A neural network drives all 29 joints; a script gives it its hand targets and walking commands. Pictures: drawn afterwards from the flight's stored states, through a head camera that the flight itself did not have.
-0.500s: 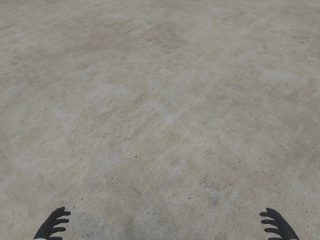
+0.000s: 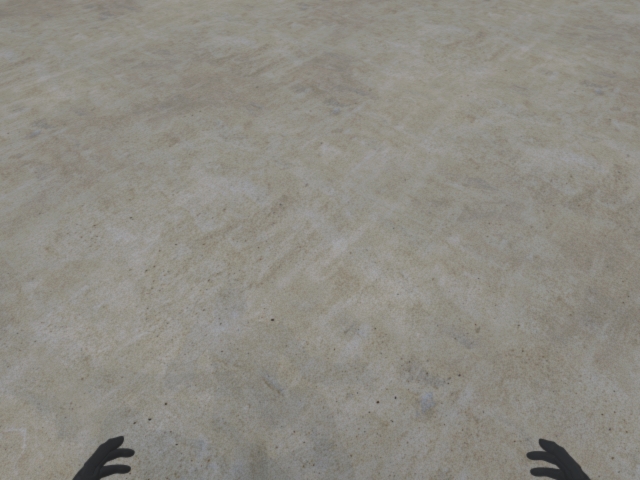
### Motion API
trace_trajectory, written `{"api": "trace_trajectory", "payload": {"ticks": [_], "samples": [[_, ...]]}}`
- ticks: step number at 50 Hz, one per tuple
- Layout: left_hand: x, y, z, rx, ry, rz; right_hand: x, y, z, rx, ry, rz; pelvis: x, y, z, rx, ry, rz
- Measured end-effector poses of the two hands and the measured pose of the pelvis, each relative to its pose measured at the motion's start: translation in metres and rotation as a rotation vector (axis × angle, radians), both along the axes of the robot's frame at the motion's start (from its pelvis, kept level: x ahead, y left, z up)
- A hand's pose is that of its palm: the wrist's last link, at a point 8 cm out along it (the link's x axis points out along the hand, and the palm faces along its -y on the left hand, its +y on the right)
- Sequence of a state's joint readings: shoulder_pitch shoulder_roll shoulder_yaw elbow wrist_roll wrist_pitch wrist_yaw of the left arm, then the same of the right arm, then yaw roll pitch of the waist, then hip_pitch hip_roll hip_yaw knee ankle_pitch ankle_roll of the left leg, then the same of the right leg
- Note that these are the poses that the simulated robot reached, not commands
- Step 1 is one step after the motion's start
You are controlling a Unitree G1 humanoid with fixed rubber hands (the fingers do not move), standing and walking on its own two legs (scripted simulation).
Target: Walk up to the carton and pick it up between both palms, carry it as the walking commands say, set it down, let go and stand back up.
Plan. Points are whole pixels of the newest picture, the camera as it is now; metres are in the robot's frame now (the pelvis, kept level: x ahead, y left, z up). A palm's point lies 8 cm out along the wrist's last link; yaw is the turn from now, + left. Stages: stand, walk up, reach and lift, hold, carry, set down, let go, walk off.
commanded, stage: stand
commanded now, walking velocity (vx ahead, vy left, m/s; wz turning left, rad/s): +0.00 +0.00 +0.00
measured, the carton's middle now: out of the picture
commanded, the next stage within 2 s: walk up in 0.28 s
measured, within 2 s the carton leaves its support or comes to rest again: neither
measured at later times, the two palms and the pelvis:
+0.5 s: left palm out of the picture +0.10 +0.32 -0.10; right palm out of the picture +0.10 -0.31 -0.10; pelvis +0.00 +0.00 +0.00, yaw +1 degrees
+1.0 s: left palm out of the picture -0.05 +0.44 -0.09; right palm (465, 431) +0.19 -0.17 -0.08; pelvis -0.05 +0.08 -0.01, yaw +24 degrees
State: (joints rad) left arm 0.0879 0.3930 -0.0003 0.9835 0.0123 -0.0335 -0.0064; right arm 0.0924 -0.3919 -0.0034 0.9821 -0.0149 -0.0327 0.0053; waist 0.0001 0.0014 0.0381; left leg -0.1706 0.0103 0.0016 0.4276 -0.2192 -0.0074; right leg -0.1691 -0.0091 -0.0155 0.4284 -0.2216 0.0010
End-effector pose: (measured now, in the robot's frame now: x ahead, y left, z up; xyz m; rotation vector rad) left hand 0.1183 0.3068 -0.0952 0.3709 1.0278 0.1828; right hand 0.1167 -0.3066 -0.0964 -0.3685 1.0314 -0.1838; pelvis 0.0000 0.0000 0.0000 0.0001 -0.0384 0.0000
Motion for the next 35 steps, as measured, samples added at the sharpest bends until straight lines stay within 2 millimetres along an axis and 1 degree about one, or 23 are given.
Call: {"api": "trace_trajectory", "payload": {"ticks": [13, 24, 26, 29, 32, 35], "samples": [[-0.012, 0.002, -0.002, 0.005, 0.049, 0.02, -0.014, -0.004, -0.002, -0.003, 0.053, -0.025, -0.001, -0.001, 0.003, 0.0, -0.001, 0.0], [-0.014, 0.005, -0.002, 0.009, 0.06, 0.037, -0.016, -0.006, -0.003, -0.002, 0.07, -0.025, 0.0, -0.001, 0.003, -0.001, 0.007, 0.009], [-0.015, 0.013, 0.001, 0.022, 0.029, 0.063, -0.009, -0.008, -0.001, 0.001, 0.059, 0.004, -0.004, 0.0, 0.001, -0.006, 0.022, 0.04], [-0.024, 0.031, 0.01, 0.053, -0.02, 0.109, 0.008, -0.004, 0.007, -0.013, 0.048, 0.08, -0.012, 0.006, 0.0, -0.009, 0.036, 0.088], [-0.037, 0.056, 0.017, 0.089, -0.052, 0.146, 0.024, 0.006, 0.016, -0.021, 0.03, 0.15, -0.019, 0.015, -0.002, -0.017, 0.043, 0.136], [-0.048, 0.084, 0.021, 0.113, -0.083, 0.174, 0.037, 0.023, 0.021, -0.023, 0.025, 0.212, -0.023, 0.028, -0.005, -0.021, 0.049, 0.184]]}}
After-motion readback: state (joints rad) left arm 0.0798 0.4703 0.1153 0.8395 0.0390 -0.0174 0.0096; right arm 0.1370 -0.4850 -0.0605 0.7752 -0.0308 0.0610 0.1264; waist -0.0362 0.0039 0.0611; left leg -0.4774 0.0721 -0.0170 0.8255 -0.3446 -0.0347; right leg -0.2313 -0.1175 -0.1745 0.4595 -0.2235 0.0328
